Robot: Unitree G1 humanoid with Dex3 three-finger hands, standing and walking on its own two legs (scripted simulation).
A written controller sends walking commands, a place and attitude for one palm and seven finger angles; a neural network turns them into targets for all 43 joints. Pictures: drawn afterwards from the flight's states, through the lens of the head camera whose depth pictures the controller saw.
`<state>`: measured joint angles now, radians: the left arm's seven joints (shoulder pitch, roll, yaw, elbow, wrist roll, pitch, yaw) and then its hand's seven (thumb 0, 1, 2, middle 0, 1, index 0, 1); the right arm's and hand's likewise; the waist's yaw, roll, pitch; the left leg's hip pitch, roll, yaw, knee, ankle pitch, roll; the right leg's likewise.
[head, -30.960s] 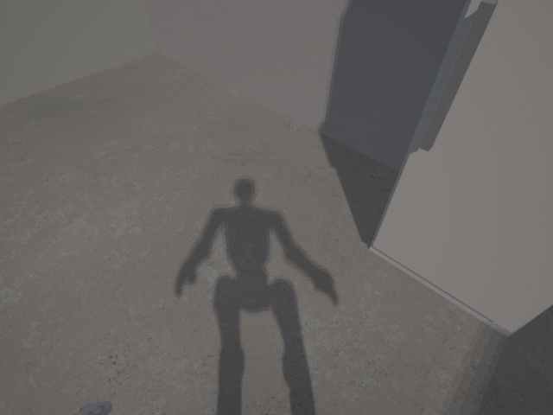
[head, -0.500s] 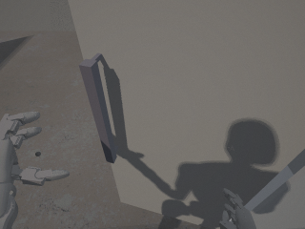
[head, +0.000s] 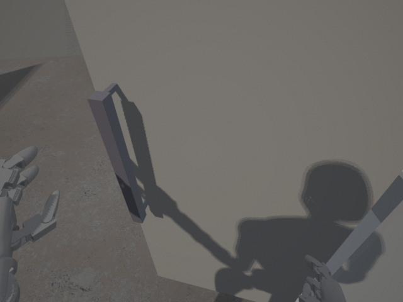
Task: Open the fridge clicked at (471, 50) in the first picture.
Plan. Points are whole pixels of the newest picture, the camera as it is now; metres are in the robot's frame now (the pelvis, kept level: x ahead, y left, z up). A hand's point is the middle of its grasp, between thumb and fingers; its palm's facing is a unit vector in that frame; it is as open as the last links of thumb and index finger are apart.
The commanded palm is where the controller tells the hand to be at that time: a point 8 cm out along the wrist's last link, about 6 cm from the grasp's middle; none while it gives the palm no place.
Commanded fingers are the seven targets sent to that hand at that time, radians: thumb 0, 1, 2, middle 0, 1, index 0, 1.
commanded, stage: draw the hand back to the body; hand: left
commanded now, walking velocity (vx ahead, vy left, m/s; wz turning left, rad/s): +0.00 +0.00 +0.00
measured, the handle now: (128, 164) +0.37 +0.22 +0.09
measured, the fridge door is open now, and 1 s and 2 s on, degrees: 71 71 71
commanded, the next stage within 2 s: step back with the hand held close in 0.38 s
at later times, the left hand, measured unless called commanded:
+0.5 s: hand (47, 216) +0.18 +0.27 +0.16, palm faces +0.48 -0.79 -0.38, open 7.4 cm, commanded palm +0.14 +0.29 +0.18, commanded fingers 0.00 0.90 0.90 -0.20 -0.30 -0.20 -0.30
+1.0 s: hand (17, 222) +0.16 +0.29 +0.18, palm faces +0.46 -0.75 -0.47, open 7.4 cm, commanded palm +0.11 +0.32 +0.18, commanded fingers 0.00 0.90 0.90 -0.20 -0.30 -0.20 -0.30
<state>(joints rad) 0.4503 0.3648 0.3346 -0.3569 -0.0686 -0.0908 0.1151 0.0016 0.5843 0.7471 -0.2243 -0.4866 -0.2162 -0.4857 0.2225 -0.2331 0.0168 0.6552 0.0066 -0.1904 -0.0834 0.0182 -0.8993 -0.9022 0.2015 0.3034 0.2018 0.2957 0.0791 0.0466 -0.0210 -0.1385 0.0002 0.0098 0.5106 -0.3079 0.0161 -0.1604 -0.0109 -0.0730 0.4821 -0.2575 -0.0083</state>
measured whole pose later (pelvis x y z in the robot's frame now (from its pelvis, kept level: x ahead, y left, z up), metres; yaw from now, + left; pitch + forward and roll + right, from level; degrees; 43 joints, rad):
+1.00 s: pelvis -0.04 +0.02 -0.01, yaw -1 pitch +0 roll +0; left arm 0.53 0.43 0.46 -0.54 -0.03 -0.22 0.15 0.01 0.89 0.90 -0.22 -0.31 -0.21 -0.30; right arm 0.25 -0.19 0.02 0.58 -0.01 -0.11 -0.07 0.02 -0.90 -0.90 0.20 0.30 0.20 0.30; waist 0.04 -0.03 0.02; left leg -0.30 -0.03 0.04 0.59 -0.28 0.05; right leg -0.27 -0.03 -0.03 0.58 -0.30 0.01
